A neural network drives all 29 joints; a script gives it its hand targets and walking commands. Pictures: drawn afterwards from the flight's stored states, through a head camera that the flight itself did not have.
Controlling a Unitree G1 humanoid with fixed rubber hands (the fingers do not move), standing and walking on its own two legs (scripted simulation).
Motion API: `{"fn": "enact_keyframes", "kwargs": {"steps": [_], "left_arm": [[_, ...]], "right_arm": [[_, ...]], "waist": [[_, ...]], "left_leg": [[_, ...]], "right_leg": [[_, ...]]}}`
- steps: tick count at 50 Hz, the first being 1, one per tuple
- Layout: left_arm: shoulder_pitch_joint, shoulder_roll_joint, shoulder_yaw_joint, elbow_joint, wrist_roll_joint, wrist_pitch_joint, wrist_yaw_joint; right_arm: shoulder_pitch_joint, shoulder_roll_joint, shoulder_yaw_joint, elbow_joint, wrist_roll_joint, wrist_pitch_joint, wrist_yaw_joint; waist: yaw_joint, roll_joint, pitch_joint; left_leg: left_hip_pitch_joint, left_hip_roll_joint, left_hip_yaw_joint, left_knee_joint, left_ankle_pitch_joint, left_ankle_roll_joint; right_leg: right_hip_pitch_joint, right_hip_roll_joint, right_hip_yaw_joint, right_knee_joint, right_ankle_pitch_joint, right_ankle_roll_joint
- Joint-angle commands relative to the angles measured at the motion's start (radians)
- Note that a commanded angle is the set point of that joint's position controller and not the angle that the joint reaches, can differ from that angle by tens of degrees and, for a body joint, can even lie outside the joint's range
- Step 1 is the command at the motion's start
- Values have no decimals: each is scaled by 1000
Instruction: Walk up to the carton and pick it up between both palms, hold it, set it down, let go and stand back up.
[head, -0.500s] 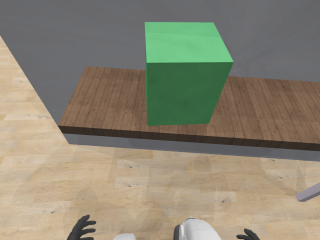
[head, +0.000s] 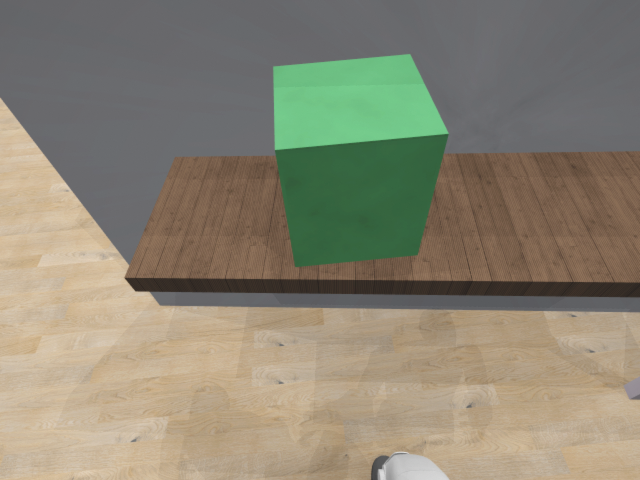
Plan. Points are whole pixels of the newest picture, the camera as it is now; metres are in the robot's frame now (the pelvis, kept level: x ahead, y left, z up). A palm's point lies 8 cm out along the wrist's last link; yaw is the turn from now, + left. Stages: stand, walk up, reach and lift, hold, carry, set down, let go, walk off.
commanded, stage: walk up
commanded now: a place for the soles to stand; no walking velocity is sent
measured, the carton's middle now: (349, 166) +0.54 -0.04 +0.06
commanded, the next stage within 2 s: none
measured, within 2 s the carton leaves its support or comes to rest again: neither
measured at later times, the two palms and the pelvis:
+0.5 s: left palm (222, 475) +0.14 +0.16 -0.13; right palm (568, 460) +0.15 -0.31 -0.15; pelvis +0.11 -0.07 +0.00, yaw +6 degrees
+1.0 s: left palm (202, 473) +0.15 +0.19 -0.13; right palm (518, 373) +0.26 -0.27 -0.12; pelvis +0.11 -0.06 +0.00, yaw +9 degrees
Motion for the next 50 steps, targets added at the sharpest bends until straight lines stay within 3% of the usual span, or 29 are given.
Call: {"fn": "enact_keyframes", "kwargs": {"steps": [1, 4, 6, 7, 8, 9, 10, 11, 12, 13, 14, 15, 17, 20, 23, 25, 27, 28, 29, 30, 31, 32, 33, 35, 36, 42, 50], "left_arm": [[-51, 121, 33, -130, 49, -6, -31], [-63, 108, 34, -137, 34, -33, -35], [-76, 94, 29, -151, 34, -37, -38], [-73, 85, 28, -172, 31, -42, -41], [-45, 78, 30, -171, 22, -50, -35], [37, 80, 35, -148, 17, -61, -26], [127, 110, 46, -118, 13, -74, -15], [214, 167, 62, -84, 13, -82, -4], [257, 225, 81, -74, 19, -81, 4], [209, 276, 89, -107, 8, -74, 21], [199, 288, 98, -84, -16, -56, 33], [124, 248, 84, -103, -24, -46, 35], [104, 206, 64, -133, -12, -48, 41], [14, 144, 43, -146, -1, -55, 43], [-38, 103, 29, -160, 2, -61, 39], [-62, 115, 31, -164, 5, -57, 41], [-95, 136, 31, -175, 3, -48, 41], [-122, 139, 23, -170, -4, -40, 36], [-105, 131, 22, -178, -7, -37, 31], [-68, 110, 20, -183, -19, -33, 28], [1, 69, 6, -175, -38, -21, 31], [27, 44, 2, -146, -36, -2, 39], [23, 57, 2, -133, -26, -1, 39], [-14, 117, 11, -132, -21, -19, 34], [-17, 120, 13, -127, -20, -25, 31], [-28, 129, 10, -117, -15, -52, 32], [-38, 125, 6, -100, -21, -47, 22]], "right_arm": [[150, -233, -67, -14, -39, -24, -54], [98, -160, -57, -18, -48, -56, -46], [93, -145, -59, -16, -41, -62, -37], [106, -169, -67, -13, -42, -62, -29], [67, -178, -68, -17, -43, -60, -20], [6, -173, -61, -29, -48, -55, -9], [14, -153, -51, -34, -59, -49, 2], [83, -105, -34, -26, -58, -44, 11], [165, -46, -17, -30, -49, -41, 16], [237, -14, -8, -42, -24, -31, 9], [242, -60, -24, -31, -21, -3, -7], [224, -85, -25, -31, -22, 10, -14], [198, -77, -18, -35, -22, 1, -20], [189, -60, -16, -28, -21, -7, -34], [151, -74, -23, -27, -20, -1, -44], [105, -74, -31, -35, -26, 8, -42], [89, -79, -43, -42, -34, 14, -37], [86, -83, -41, -49, -30, 7, -35], [64, -129, -53, -64, -31, 4, -31], [15, -177, -67, -82, -28, 5, -28], [-44, -198, -66, -93, 7, 9, -25], [-104, -218, -71, -73, 43, 18, -23], [-154, -195, -60, -66, 47, 23, -17], [-145, -144, -41, -82, 27, 23, -9], [-142, -139, -36, -88, 19, 22, -11], [-152, -138, -34, -64, 2, 20, 1], [-156, -151, -26, -33, 10, 15, 5]], "waist": [[-46, 43, 132], [-28, 126, 141], [-37, 170, 142], [-41, 223, 149], [-16, 272, 169], [40, 273, 159], [74, 225, 115], [84, 99, 43], [69, -75, -11], [33, -208, -33], [36, -172, -16], [14, -164, 23], [22, -157, 22], [-12, -192, -16], [-26, -189, -61], [-26, -193, -72], [-45, -180, -85], [-66, -157, -91], [-61, -87, -107], [-31, 12, -111], [9, 78, -112], [22, 128, -69], [35, 139, -35], [7, 113, -52], [4, 113, -61], [-9, 56, -103], [-13, -44, -41]], "left_leg": [[24, 422, -579, -457, -506, 231], [146, 301, -369, -383, -148, 179], [109, 259, -294, -353, -85, 166], [49, 274, -297, -359, -146, 179], [-55, 268, -270, -335, -119, 167], [-179, 223, -191, -254, -26, 127], [-248, 163, -127, -131, 73, 90], [-275, 89, -54, 37, 125, 55], [-329, 6, 24, 220, 31, 17], [-332, -43, 24, 353, -234, -17], [-255, 7, -39, 431, -321, -11], [-256, 22, -68, 460, -298, -11], [-262, 42, -106, 473, -276, -3], [-181, 77, -117, 392, -236, -12], [-87, 75, -88, 262, -97, -26], [-25, 65, -55, 174, 31, -19], [64, 44, -15, 61, 197, 5], [128, 55, -35, -30, 348, 22], [144, 90, -94, -44, 511, 46], [116, 174, -208, -69, 569, 87], [-49, 264, -306, -148, 468, 180], [-222, 282, -311, -207, 245, 233], [-253, 234, -284, -226, 109, 205], [-169, 150, -202, -186, 190, 126], [-143, 140, -183, -164, 237, 109], [1, 109, -148, -87, 355, 81], [-41, 95, -155, -136, 213, 65]], "right_leg": [[-333, -53, 49, 310, -261, 40], [-373, -79, 51, 281, -155, 61], [-288, -75, 28, 243, -155, 65], [-219, -79, 30, 208, -165, 57], [-92, -84, 43, 144, -138, 37], [114, -76, 32, 30, -46, 15], [287, -45, 26, -26, 46, 10], [405, -58, 59, -28, 136, 0], [463, -178, 213, -64, 154, -30], [386, -345, 503, -246, -26, -86], [286, -398, 577, -303, -235, -158], [241, -387, 570, -332, -247, -173], [250, -339, 393, -281, -29, -167], [216, -332, 238, -197, 303, -209], [211, -320, 130, -121, 589, -213], [193, -304, 79, -72, 656, -199], [142, -291, 45, -13, 604, -171], [85, -270, 17, 26, 514, -142], [61, -228, -8, 59, 353, -107], [49, -150, -63, 121, 143, -71], [158, -55, -94, 175, -144, -46], [285, -29, -73, 166, -284, -41], [300, -47, -39, 99, -256, -45], [257, -85, -22, 24, -110, -48], [240, -96, -12, 10, -59, -53], [189, -140, -2, -59, 46, -69], [171, -155, 7, -148, -86, -72]]}}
